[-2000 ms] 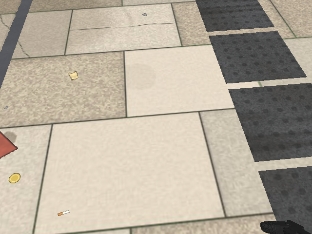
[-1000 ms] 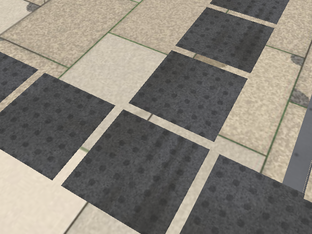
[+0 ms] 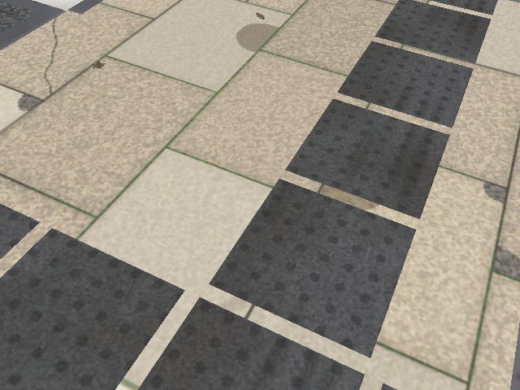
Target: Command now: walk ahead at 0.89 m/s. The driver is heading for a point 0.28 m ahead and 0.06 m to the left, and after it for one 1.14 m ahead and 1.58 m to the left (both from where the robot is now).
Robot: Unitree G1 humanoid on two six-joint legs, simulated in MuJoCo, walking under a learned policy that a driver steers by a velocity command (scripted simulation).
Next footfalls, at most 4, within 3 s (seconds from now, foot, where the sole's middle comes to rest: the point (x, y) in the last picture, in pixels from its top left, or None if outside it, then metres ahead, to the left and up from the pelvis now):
0.22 right None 0.39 -0.11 -0.78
0.66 left None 0.45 0.15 -0.78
1.08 right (248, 364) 0.61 0.00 -0.78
1.56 left None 0.34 0.09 -0.78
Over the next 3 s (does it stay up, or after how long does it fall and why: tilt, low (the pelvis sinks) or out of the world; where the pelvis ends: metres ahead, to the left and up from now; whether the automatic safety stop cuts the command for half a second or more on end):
stays up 0.68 1.06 -0.02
